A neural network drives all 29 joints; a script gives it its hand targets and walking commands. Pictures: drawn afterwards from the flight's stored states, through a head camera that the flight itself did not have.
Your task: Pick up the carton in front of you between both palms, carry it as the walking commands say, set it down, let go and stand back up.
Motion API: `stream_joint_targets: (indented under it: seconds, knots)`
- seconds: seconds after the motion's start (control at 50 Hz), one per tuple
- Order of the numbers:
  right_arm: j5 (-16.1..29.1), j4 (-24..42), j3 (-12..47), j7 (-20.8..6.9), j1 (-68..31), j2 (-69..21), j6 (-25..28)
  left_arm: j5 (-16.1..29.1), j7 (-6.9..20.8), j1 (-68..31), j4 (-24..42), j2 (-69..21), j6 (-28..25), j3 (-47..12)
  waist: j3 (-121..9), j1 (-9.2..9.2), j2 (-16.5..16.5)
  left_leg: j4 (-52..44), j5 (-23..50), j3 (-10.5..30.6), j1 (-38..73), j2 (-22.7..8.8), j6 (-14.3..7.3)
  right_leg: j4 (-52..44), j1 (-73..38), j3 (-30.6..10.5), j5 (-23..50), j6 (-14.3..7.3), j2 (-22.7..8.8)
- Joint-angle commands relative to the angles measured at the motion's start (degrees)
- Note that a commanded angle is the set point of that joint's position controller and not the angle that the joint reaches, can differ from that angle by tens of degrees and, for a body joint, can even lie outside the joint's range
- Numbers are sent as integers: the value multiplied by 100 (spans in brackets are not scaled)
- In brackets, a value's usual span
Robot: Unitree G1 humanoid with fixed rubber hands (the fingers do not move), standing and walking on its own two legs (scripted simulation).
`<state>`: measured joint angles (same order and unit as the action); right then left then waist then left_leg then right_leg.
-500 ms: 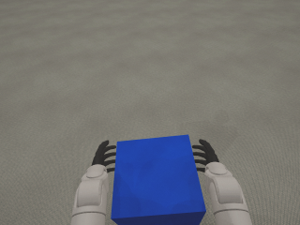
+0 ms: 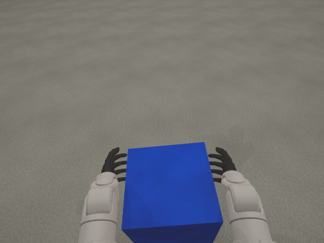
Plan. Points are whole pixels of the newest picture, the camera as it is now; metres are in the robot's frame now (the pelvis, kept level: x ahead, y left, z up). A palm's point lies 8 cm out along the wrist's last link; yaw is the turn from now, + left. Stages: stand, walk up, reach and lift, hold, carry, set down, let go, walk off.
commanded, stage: carry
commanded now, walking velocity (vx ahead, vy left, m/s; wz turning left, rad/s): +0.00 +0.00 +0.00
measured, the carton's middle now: (171, 199) +0.29 +0.00 -0.07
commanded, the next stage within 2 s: hold in 0.70 s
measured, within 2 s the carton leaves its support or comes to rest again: neither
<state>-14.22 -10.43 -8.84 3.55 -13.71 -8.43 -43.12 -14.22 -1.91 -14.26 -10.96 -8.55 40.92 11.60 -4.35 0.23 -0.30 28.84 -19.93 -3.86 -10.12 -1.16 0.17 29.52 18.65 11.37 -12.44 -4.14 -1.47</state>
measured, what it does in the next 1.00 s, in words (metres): stands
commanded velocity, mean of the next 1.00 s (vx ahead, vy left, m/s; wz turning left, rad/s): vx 0.00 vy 0.00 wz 0.00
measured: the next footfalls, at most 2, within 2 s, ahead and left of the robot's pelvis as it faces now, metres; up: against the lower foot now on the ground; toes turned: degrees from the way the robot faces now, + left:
none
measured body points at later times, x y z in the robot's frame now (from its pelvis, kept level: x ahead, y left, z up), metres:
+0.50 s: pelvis -0.02 +0.00 +0.00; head -0.04 -0.01 +0.45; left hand +0.28 +0.15 +0.04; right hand +0.28 -0.15 +0.03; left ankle -0.05 +0.12 -0.73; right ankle +0.04 -0.07 -0.73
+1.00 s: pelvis -0.04 +0.01 +0.01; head -0.06 -0.02 +0.45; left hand +0.28 +0.15 +0.05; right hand +0.26 -0.15 +0.03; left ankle -0.05 +0.12 -0.73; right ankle +0.04 -0.07 -0.73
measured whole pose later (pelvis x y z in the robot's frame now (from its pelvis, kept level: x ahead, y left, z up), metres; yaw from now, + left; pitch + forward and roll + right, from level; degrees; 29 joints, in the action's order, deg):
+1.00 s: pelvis -0.04 +0.01 +0.01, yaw -2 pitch -6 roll +0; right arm -15.4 -12.0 -9.7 3.7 -14.5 -8.6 -42.0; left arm -15.5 0.5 -16.8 -16.2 -9.2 37.4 15.0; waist 2.7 0.1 -4.2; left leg 25.6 -16.3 -1.1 -3.0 0.4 -1.3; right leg 21.8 10.0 9.2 -5.8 -3.7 -0.1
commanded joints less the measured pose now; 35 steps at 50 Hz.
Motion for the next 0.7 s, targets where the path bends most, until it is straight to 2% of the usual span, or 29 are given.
stream_joint_targets:
  seconds: [0.0, 0.12, 0.36, 0.68]
  knots:
    - [1589, 563, 3154, -1471, -2737, -5302, 302, 1443, 1475, -2254, 76, -5237, -68, -3186, -1496, -23, 32, -419, 1079, 477, -199, -653, -232, -387, -1158, -930, 1438, 53, -873]
    - [1567, 527, 3128, -1474, -2840, -5291, 321, 1380, 1487, -2268, -20, -5200, -90, -3060, -1339, -26, 99, -507, 822, 506, -363, -635, -237, -514, -1083, -949, 1126, 68, -871]
    - [1575, 474, 3114, -1493, -2841, -5336, 319, 1399, 1494, -2319, -8, -5238, -86, -3071, -1399, -21, 22, -512, 661, 507, -418, -586, -240, -674, -1035, -1022, 728, 63, -890]
    - [1572, 531, 3135, -1475, -2815, -5312, 317, 1400, 1499, -2269, 7, -5210, -91, -3059, -1478, -22, 69, -454, 710, 511, -471, -574, -230, -698, -1023, -1032, 765, 70, -901]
